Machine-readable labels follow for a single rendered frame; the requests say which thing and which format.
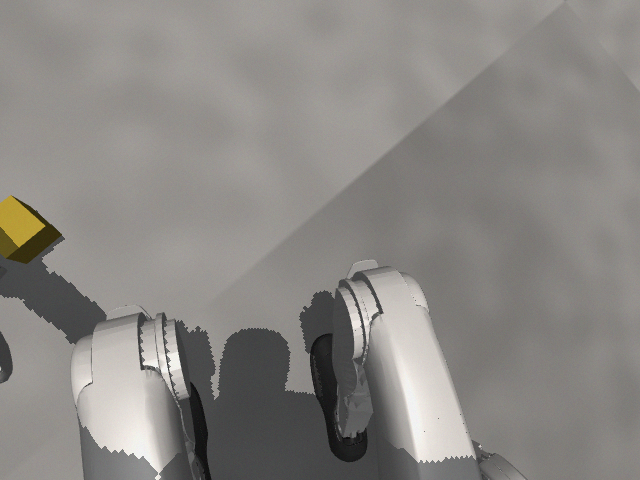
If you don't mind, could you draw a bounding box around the right robot foot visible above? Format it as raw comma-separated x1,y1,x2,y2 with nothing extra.
310,333,367,462

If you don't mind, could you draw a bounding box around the right robot hand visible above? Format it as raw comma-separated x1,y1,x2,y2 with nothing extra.
471,439,527,480

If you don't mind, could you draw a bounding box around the cube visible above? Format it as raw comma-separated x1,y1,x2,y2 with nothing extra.
0,195,62,264

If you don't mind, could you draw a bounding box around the left robot foot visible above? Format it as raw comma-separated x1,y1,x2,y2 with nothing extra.
189,382,211,480

